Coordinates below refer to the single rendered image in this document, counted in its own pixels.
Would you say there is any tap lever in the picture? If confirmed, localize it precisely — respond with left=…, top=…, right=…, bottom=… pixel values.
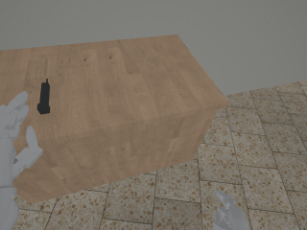
left=37, top=79, right=50, bottom=115

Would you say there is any left robot hand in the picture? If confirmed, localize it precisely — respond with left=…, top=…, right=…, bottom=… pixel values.
left=0, top=91, right=43, bottom=187

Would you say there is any left robot forearm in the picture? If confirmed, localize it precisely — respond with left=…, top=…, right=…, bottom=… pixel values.
left=0, top=185, right=19, bottom=230

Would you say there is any right robot hand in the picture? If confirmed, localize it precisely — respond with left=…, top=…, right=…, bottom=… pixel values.
left=213, top=190, right=249, bottom=230

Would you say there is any counter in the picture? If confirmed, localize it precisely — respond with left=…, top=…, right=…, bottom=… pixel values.
left=0, top=34, right=229, bottom=204

